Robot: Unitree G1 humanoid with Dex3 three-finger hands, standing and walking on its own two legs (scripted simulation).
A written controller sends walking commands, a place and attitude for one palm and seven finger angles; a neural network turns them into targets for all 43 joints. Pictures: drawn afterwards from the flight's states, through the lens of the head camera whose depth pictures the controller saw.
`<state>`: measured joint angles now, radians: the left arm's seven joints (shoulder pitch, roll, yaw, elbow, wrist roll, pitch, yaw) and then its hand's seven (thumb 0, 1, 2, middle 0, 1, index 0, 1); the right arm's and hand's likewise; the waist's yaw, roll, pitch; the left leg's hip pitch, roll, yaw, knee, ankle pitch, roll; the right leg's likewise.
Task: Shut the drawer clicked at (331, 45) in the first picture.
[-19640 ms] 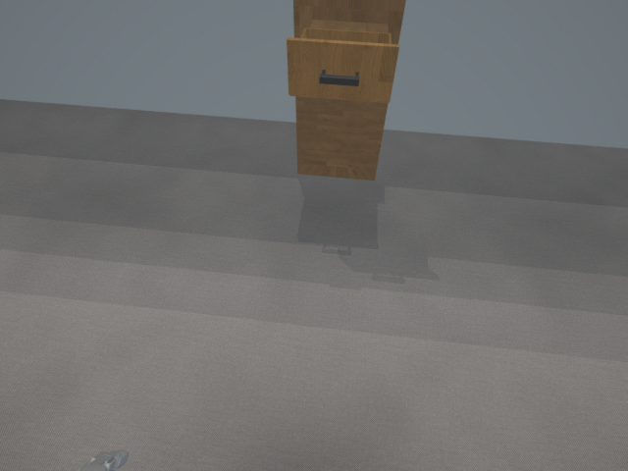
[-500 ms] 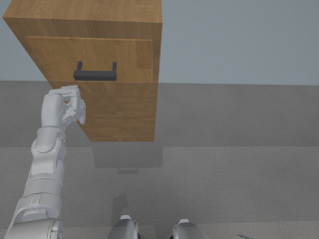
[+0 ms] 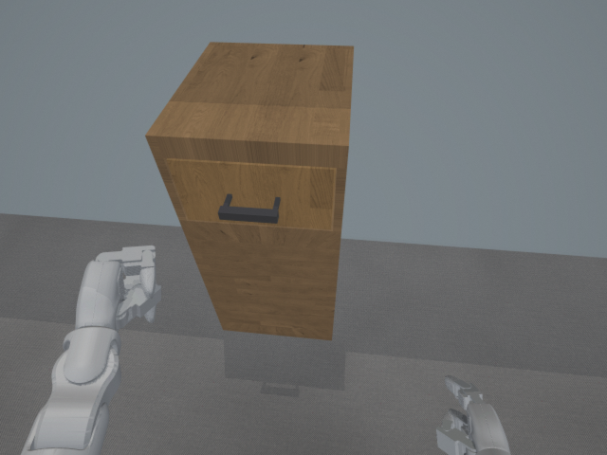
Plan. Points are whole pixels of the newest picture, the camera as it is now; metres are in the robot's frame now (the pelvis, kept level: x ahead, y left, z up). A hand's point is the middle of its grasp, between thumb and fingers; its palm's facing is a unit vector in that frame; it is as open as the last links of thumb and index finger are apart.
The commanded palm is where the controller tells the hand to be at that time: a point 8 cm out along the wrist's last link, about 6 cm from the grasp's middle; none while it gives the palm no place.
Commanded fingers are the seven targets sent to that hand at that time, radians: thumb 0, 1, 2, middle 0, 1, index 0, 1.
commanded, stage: draw the hand back to the body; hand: left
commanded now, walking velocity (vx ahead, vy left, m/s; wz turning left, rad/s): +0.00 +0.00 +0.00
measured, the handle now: (250, 207) +0.60 +0.17 -0.08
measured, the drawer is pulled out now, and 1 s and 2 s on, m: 0.00 0.00 0.00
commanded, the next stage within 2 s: step back with the hand held close in 0.58 s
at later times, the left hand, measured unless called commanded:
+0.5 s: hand (44, 346) +0.17 +0.23 +0.19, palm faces +0.40 -0.81 -0.43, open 3.3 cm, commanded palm +0.13 +0.27 +0.19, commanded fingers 0.00 0.90 0.90 -1.40 -1.60 -1.40 -1.60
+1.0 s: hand (67, 346) +0.18 +0.24 +0.16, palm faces +0.27 -0.82 -0.51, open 3.3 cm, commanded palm +0.12 +0.28 +0.19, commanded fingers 0.00 0.90 0.90 -1.40 -1.60 -1.40 -1.60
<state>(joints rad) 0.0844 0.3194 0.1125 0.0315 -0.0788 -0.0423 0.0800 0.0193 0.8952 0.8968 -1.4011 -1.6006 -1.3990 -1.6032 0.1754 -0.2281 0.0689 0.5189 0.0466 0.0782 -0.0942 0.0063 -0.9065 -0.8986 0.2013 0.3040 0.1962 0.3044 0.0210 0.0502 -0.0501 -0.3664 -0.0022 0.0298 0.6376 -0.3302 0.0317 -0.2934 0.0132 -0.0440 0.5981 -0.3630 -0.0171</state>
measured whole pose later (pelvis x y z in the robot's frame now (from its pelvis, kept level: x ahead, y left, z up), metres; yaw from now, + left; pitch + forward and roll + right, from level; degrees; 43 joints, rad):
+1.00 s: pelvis -0.01 +0.00 +0.02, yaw +0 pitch +2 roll -1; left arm 0.62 0.38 0.33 -0.49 -0.06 -0.17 0.09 0.02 0.89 0.90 -1.40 -1.60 -1.40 -1.60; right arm 0.16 -0.26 -0.02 0.57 0.00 0.04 -0.07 0.01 -0.91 -0.90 0.20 0.30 0.20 0.30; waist 0.00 0.07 0.04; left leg -0.25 -0.01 0.04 0.42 -0.20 0.03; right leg -0.18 0.01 -0.03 0.38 -0.22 -0.01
